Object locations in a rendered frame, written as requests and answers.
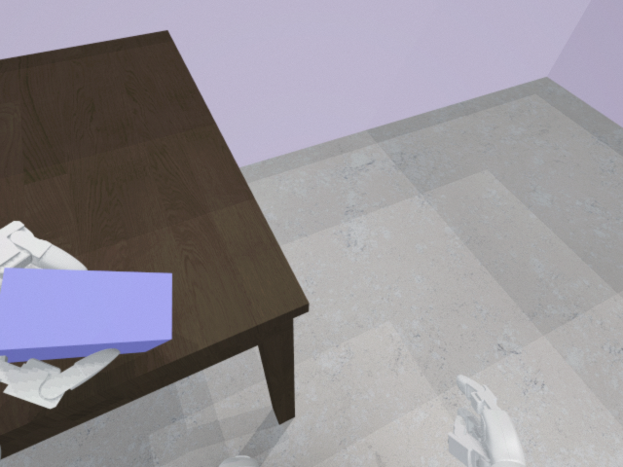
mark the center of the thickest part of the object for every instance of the robot left hand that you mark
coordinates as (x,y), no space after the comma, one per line
(36,381)

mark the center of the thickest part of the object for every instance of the sponge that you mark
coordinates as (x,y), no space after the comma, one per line
(64,313)

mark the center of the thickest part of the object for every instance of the robot right hand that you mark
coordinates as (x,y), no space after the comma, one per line
(494,437)

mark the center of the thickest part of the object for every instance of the table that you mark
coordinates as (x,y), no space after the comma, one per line
(109,152)

